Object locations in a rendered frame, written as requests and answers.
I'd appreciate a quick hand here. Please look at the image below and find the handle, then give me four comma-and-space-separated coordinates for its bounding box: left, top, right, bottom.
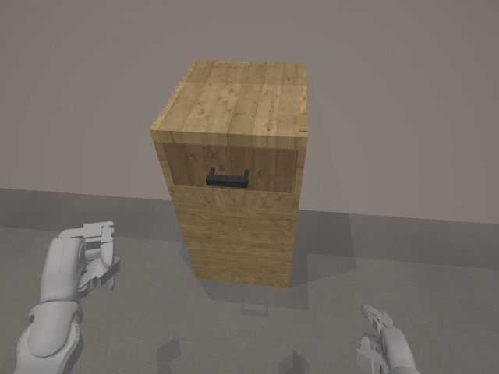
206, 167, 249, 188

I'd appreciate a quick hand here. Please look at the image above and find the drawer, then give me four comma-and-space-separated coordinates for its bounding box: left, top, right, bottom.
162, 143, 296, 193

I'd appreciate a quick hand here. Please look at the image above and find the right robot hand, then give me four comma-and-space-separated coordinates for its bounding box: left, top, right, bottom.
356, 305, 416, 374

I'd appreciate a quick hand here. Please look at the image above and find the cabinet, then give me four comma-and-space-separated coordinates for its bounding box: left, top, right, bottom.
150, 60, 308, 288

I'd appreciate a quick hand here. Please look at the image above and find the left robot hand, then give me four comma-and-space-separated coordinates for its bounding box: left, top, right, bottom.
40, 221, 120, 304

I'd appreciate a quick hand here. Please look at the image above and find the left robot forearm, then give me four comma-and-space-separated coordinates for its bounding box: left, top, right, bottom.
13, 300, 83, 374

